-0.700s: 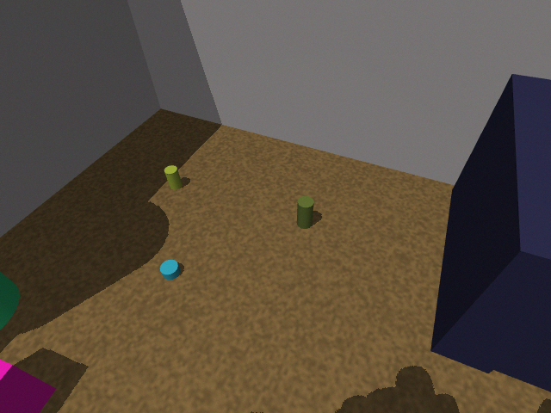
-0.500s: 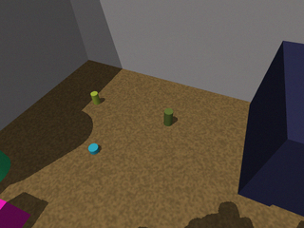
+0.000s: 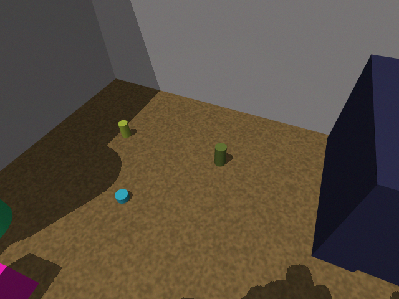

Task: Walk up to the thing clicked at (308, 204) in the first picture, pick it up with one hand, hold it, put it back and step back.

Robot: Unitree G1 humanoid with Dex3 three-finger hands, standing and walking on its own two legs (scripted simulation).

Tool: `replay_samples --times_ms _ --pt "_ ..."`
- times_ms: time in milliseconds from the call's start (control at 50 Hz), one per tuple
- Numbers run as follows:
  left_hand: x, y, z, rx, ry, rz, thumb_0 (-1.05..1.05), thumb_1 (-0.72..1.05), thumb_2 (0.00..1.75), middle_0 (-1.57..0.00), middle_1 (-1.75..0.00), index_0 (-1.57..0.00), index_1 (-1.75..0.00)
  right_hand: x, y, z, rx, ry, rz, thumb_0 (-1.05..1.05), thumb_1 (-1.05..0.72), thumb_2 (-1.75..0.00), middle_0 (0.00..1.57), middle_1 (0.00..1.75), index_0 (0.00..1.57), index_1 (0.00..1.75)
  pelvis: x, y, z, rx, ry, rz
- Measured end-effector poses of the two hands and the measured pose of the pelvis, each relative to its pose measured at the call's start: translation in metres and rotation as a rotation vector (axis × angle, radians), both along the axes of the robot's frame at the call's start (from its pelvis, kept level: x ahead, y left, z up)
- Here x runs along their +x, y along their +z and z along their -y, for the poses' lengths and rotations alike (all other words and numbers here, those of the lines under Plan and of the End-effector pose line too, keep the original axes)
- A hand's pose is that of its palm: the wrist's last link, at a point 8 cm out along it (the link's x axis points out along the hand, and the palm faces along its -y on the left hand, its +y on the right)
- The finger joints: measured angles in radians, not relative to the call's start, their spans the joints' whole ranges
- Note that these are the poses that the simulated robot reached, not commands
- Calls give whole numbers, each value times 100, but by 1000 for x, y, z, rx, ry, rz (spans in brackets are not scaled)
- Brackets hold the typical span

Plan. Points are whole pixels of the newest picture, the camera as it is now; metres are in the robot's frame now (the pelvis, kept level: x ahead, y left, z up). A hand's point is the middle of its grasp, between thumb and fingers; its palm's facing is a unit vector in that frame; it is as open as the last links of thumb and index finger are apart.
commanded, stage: stand
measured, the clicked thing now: (220, 154) +1.08 -0.11 -0.71
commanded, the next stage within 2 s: walk up in 0.42 s
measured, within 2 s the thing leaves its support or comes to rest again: neither
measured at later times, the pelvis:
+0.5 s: pelvis -0.01 -0.01 +0.00, yaw +6 degrees
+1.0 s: pelvis -0.01 -0.08 -0.02, yaw +33 degrees
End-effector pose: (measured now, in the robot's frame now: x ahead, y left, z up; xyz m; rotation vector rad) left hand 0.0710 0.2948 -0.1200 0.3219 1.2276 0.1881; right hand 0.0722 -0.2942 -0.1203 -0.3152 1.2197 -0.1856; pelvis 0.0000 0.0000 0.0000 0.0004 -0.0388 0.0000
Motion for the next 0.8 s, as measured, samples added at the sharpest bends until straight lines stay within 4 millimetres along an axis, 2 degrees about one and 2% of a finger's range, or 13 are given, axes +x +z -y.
replay_samples --times_ms 440,520,580,640,700,800 --pt "0 0 -3 -3 17 -1 1 90 90 -20 -30 -20 -30 -2 -1 0 1 2 -7 1 -90 -90 21 30 21 30 1 -1 0 2 12 -4" --pt "5 3 -9 12 101 69 1 90 90 -21 -30 -20 -30 -8 -1 9 -16 65 -52 1 -90 -90 21 30 21 30 -10 -4 12 8 130 -16" --pt "2 14 -6 30 148 139 1 90 90 -20 -30 -20 -30 -11 0 27 -47 122 -116 1 -90 -90 21 30 21 31 -16 -3 27 0 197 -33" --pt "-12 19 2 57 180 168 1 90 90 -20 -30 -20 -30 2 -7 48 -69 176 -130 1 -90 -90 21 30 21 31 -22 -9 44 9 237 -43" --pt "-38 19 15 92 222 164 1 90 90 -20 -30 -20 -30 30 -16 62 -72 239 -94 1 -90 -90 21 30 21 30 -25 -16 61 0 278 -28" --pt "-88 24 39 84 342 119 1 90 90 -20 -30 -20 -30 80 -1 54 -34 377 -15 1 -91 -90 20 29 20 30 -19 -6 76 31 379 -23"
